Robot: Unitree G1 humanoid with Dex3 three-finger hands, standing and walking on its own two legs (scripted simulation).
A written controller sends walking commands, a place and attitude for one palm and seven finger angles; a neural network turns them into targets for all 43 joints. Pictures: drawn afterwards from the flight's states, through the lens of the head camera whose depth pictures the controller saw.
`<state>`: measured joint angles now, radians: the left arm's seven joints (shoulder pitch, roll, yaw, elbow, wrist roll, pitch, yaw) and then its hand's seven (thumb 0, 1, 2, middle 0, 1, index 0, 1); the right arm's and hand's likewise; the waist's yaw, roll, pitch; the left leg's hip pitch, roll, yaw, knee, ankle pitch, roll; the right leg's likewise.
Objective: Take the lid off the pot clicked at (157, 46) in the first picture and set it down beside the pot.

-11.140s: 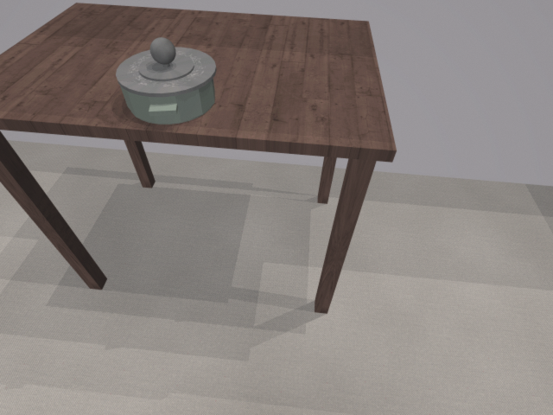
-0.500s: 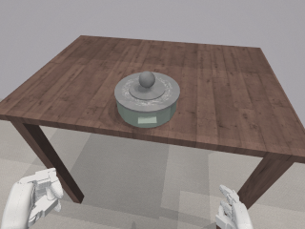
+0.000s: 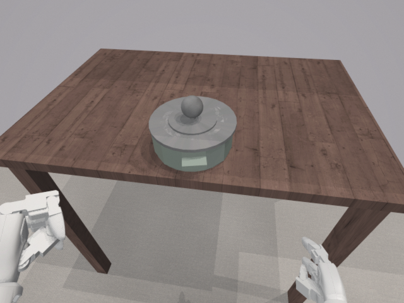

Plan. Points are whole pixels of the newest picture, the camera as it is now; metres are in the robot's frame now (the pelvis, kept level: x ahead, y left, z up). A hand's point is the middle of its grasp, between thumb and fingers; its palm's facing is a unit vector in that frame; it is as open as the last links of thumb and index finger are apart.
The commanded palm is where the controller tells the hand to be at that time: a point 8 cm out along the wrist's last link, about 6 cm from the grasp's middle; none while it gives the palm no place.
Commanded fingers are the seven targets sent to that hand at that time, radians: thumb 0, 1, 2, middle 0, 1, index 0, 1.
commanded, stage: raise the hand higher, near the body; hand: left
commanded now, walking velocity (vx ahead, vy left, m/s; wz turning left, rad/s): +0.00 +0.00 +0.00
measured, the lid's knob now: (192, 106) +0.48 +0.09 +0.17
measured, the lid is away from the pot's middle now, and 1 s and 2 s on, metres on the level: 0.00 0.00 0.00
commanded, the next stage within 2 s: reach forward and open the fingers in 0.30 s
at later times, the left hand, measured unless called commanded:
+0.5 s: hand (47, 188) +0.19 +0.24 +0.22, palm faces +0.47 -0.55 -0.69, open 3.1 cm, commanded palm +0.14 +0.27 +0.24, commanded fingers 0.00 0.75 1.03 -1.27 -1.29 -1.27 -1.29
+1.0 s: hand (34, 176) +0.21 +0.27 +0.21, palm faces -0.03 +0.06 -1.00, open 5.0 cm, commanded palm +0.19 +0.27 +0.27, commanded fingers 0.00 -0.14 1.55 -1.01 -0.40 -1.01 -0.40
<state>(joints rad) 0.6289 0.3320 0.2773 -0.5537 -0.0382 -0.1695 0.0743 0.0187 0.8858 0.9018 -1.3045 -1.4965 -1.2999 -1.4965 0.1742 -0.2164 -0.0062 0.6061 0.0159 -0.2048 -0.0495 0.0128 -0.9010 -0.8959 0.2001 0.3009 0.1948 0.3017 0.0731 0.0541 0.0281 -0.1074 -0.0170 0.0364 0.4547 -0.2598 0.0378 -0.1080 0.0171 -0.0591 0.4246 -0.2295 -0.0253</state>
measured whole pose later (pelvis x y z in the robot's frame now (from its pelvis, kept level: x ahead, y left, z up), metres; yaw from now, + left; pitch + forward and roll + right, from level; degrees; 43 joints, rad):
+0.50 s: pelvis +0.00 +0.01 +0.00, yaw +0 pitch -3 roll +0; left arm 0.43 0.47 0.35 -0.67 0.25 -0.06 0.11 0.02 0.87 0.91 -1.31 -1.48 -1.30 -1.48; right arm 0.19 -0.23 0.03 0.57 0.00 -0.07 -0.01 0.01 -0.90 -0.90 0.20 0.30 0.20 0.30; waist 0.09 0.06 0.01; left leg -0.17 -0.03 0.04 0.49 -0.27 0.04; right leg -0.19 0.00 -0.05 0.48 -0.25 -0.02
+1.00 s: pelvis -0.03 +0.01 +0.00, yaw +2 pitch -2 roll +0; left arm 0.03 0.81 0.20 -0.40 0.64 0.07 -0.41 0.00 0.19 1.35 -1.13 -0.73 -1.13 -0.73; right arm 0.09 -0.30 0.03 0.55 0.06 0.06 0.00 0.01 -0.90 -0.90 0.20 0.30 0.19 0.30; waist 0.10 0.15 0.01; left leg -0.22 -0.05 0.01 0.45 -0.20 0.06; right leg -0.22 -0.02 -0.09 0.44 -0.19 -0.01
